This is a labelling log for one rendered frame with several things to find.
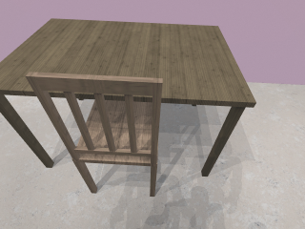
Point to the chair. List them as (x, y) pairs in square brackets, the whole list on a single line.
[(116, 132)]

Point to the table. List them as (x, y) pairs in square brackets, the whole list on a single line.
[(195, 63)]

